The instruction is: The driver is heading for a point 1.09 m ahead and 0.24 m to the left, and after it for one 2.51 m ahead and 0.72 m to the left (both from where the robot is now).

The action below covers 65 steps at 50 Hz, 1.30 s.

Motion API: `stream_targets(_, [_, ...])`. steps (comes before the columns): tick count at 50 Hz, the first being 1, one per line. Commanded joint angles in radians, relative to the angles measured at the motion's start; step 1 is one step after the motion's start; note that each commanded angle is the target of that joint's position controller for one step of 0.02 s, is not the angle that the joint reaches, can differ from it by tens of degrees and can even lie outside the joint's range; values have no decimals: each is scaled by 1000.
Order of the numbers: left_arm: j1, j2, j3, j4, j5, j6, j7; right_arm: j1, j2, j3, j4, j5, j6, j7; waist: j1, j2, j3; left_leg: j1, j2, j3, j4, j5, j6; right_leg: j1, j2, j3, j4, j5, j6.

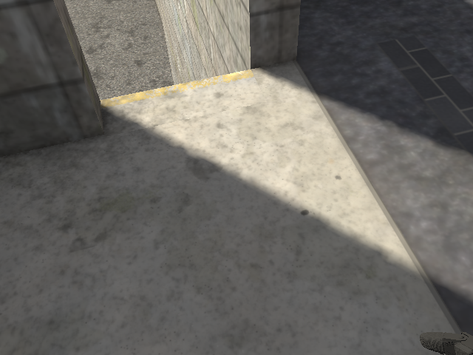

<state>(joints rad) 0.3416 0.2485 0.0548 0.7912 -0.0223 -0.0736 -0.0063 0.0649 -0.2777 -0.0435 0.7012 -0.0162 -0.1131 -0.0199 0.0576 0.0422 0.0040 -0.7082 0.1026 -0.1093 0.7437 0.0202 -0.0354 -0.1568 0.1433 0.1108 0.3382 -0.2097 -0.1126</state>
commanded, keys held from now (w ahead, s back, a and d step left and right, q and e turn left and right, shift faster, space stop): w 0.20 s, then w+q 0.80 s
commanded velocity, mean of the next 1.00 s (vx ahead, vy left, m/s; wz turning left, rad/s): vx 0.50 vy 0.00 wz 0.20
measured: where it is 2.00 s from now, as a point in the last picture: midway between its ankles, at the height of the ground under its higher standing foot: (186, 191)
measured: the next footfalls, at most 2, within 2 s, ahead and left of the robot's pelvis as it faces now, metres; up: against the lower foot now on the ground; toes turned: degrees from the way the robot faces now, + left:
left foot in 0.18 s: +0.28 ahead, +0.13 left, +0.00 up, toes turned -6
right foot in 0.64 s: +0.51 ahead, -0.10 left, +0.00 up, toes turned +8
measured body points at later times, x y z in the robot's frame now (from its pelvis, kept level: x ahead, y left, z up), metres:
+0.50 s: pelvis +0.28 +0.04 +0.00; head +0.31 +0.05 +0.45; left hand +0.49 +0.27 -0.09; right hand +0.27 -0.23 -0.12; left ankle +0.25 +0.14 -0.74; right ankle +0.42 -0.13 -0.70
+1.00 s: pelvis +0.52 +0.03 +0.00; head +0.54 +0.03 +0.45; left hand +0.45 +0.31 -0.12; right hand +0.79 -0.15 -0.09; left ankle +0.63 +0.22 -0.69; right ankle +0.47 -0.11 -0.74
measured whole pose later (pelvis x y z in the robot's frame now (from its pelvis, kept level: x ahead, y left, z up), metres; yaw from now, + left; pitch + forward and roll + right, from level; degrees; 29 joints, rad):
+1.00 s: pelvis +0.52 +0.03 +0.00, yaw +17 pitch +2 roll -2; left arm 0.35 0.29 0.07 0.85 0.00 -0.09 0.00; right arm 0.15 -0.30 -0.06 0.63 0.02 -0.03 0.03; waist 0.09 0.05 0.01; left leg -0.71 0.10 -0.04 0.82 -0.03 0.01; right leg -0.01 0.00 -0.16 0.26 -0.27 0.00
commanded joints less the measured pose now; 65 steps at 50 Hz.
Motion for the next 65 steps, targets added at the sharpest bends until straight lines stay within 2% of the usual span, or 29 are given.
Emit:
stream_targets(1, [30, 158, 37, -54, -8, -7, 13, -100, -43, -3, -89, 13, -17, 13, 17, -121, 3, 122, -75, 61, -164, 93, -3, -66, -224, 188, -80, 155, -119])
stream_targets(5, [73, 145, 30, -33, -2, 5, 21, -128, -78, -11, -113, 13, -40, 41, 26, -141, -6, 141, -85, 54, -244, 10, 44, 83, -296, 270, 19, 208, -108])
stream_targets(8, [30, 141, 25, -42, 8, 15, 18, 52, -124, -37, -78, 8, -49, 34, -74, -165, -89, 407, -108, 93, -321, -55, 122, 105, -245, 245, 199, 499, -64])
stream_targets(9, [2, 110, 8, -65, 23, 12, 13, 226, -174, -52, -57, -4, -50, 27, -155, -109, -232, 685, 27, -35, -276, -3, 198, -20, -195, 188, 446, 428, -28])
stream_targets(10, [155, 49, -11, -52, 3, -3, 8, 384, -253, -80, -15, -9, -37, 25, -142, 169, -389, 1098, 238, -430, -289, -129, 376, -397, -40, 68, 820, 50, 58])
stream_targets(11, [176, 85, -11, -44, -10, -16, 6, 419, -184, -67, 14, 18, -30, 35, -140, 242, -368, 1112, 307, -686, -422, -346, 394, -577, -44, 96, 957, -347, 64])
stream_targets(12, [57, 161, 7, -62, -18, -20, 2, 347, -118, -48, 3, 32, -25, 33, -141, 121, -186, 972, 268, -591, -452, -455, 344, -655, -111, 93, 1015, -277, 57])
stream_targets(14, [-91, 139, 3, -104, 18, -27, 0, 227, -87, -29, -21, 24, -7, 39, -98, -33, -5, 686, 171, -380, -513, -291, 305, -624, -189, 8, 909, -135, 61])
stream_targets(17, [-53, 86, 0, -101, 33, -27, 2, 207, -76, -23, -22, 21, -7, 48, -40, 21, -11, 550, 76, -242, -555, -53, 294, -500, -220, -31, 753, -76, 85])
stream_targets(22, [-219, 42, -22, -148, 35, -36, 5, 274, -137, -43, 5, 37, 8, 25, -84, 40, -6, 466, 22, -120, -555, 32, 273, -397, -181, -67, 375, 147, 133])
stream_targets(27, [-352, 86, -9, -187, 13, -52, -10, 361, -151, -46, 25, 48, 32, 13, -122, 61, -3, 505, 50, -204, -491, -95, 244, -298, -134, -45, 191, 221, 137])
stream_targets(31, [-224, 146, 27, -163, 15, -65, -4, 329, -126, -40, 9, 45, 51, 5, -29, 77, -58, 498, 10, -252, -321, -109, 180, -43, -151, -47, 71, 134, 77])
stream_targets(32, [-77, 196, 44, -146, 30, -67, 6, 298, -74, -22, -15, 34, 48, 8, 44, 14, -165, 388, -47, -188, -92, -161, 142, 180, -289, 69, 83, 105, 18])
stream_targets(33, [44, 283, 68, -129, 37, -51, 14, 402, 9, 4, -37, 37, 35, 8, 34, -241, -310, 79, -169, -42, 226, -475, 78, 524, -522, 384, 84, 68, -117])
stream_targets(34, [84, 249, 65, -102, 24, -40, 6, 432, -49, -4, -49, 60, 29, 6, 30, -351, -318, -109, -133, -31, 434, -617, 65, 533, -601, 639, -4, -161, -176])
stream_targets(35, [42, 173, 46, -112, 20, -40, 6, 358, -126, -27, -40, 65, 36, 4, 41, -214, -183, -153, -84, -53, 523, -530, 60, 414, -552, 537, -31, -224, -139])
stream_targets(36, [-17, 138, 33, -117, 21, -37, 5, 297, -130, -31, -50, 54, 45, 5, 24, -143, -99, -136, -55, -27, 527, -449, 55, 291, -506, 394, -50, -144, -104])
stream_targets(39, [-123, 95, 20, -106, 33, -40, -1, 267, -80, -33, -64, 44, 68, 20, -46, -165, 7, -28, 9, -4, 451, -326, 42, 52, -402, 150, -142, 51, -74])
stream_targets(43, [-110, 139, 39, -64, 31, -53, 1, 209, -49, -25, -98, 35, 80, 27, -54, -122, 19, -49, 17, 6, 358, -214, 20, 31, -405, -4, -180, 256, -96])
stream_targets(48, [-86, 186, 46, -25, 23, -40, 9, 59, -32, -12, -142, 36, 67, 56, -4, -101, 41, -1, 5, 65, 75, 1, 40, 71, -391, -153, -171, 289, -60])
stream_targets(53, [-36, 239, 59, 10, -2, -15, 8, -49, -54, -18, -208, 42, 70, 83, 16, -108, 74, 30, -22, 134, -68, -104, 95, 189, -436, -214, -117, 348, -21])
stream_targets(55, [-39, 269, 68, 10, -7, -2, 14, -3, -87, -36, -212, 35, 75, 83, -28, -137, 24, 153, -86, 194, -93, -208, 136, 217, -432, -260, 18, 664, 3])
stream_targets(57, [-33, 251, 60, 3, -5, 9, 24, 279, -179, -91, -140, 36, 84, 66, -178, -98, -131, 571, -176, 215, -176, -152, 202, 82, -368, -318, 411, 790, 53])
stream_targets(58, [7, 158, 27, -26, 42, 1, 20, 395, -277, -117, -121, 43, 94, 41, -184, 116, -224, 875, 46, -111, -177, -69, 277, -223, -301, -320, 760, 187, 99])
stream_targets(59, [45, 101, -1, -85, 36, -35, 4, 347, -330, -110, -160, 41, 79, 48, -103, 285, -387, 1109, 243, -702, -384, -325, 474, -563, -107, -125, 1051, -387, 135])
stream_targets(60, [-79, 211, 25, -95, 0, -61, -7, 360, -236, -87, -161, 34, 65, 59, -178, 107, -356, 1074, 229, -667, -452, -388, 412, -664, -164, -1, 1093, -318, 115])
stream_targets(61, [-136, 209, 23, -117, -18, -71, -11, 329, -201, -75, -151, 29, 55, 59, -159, 78, -217, 948, 195, -522, -447, -326, 371, -693, -197, -21, 1041, -232, 95])
stream_targets(62, [-138, 188, 18, -108, 1, -71, -1, 262, -177, -66, -158, 30, 51, 59, -108, -31, -135, 788, 150, -408, -445, -206, 341, -638, -239, -23, 956, -158, 98])
stream_targets(65, [-97, 181, 27, -92, 32, -39, 6, 164, -142, -53, -174, 15, 45, 49, -29, 4, -81, 552, 76, -270, -493, 6, 327, -479, -273, -28, 815, -76, 126])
